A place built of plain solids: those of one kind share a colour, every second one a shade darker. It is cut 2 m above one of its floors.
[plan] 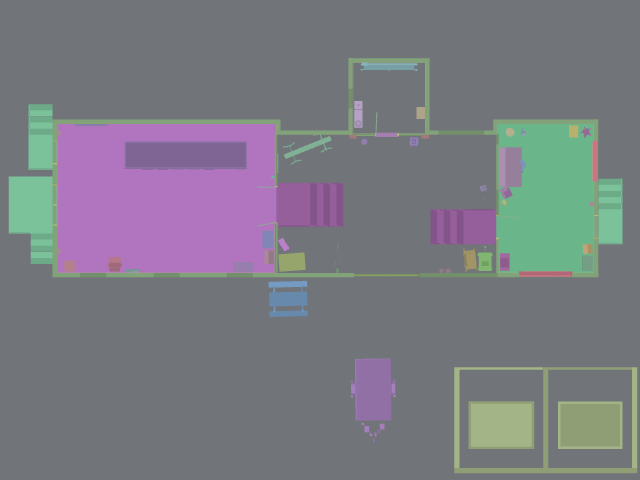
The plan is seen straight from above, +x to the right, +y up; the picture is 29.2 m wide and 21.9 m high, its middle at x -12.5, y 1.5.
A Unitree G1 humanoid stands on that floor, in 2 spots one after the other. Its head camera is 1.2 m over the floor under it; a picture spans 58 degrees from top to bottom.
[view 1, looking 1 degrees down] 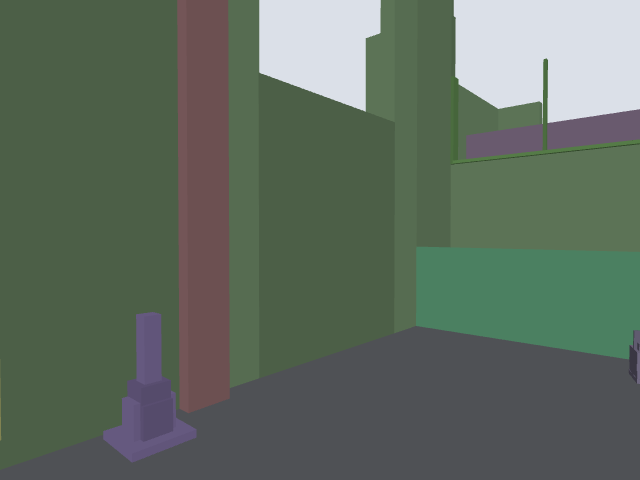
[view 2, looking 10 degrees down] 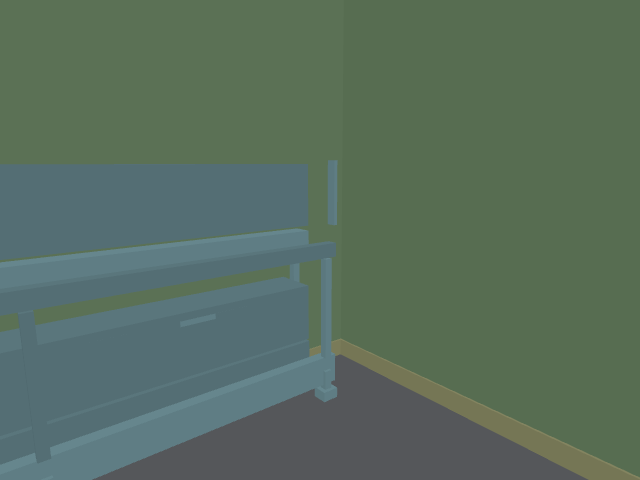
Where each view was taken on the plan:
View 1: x -9.45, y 3.60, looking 41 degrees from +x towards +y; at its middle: wall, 4.12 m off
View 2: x -9.45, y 7.65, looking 51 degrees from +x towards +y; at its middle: wall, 2.55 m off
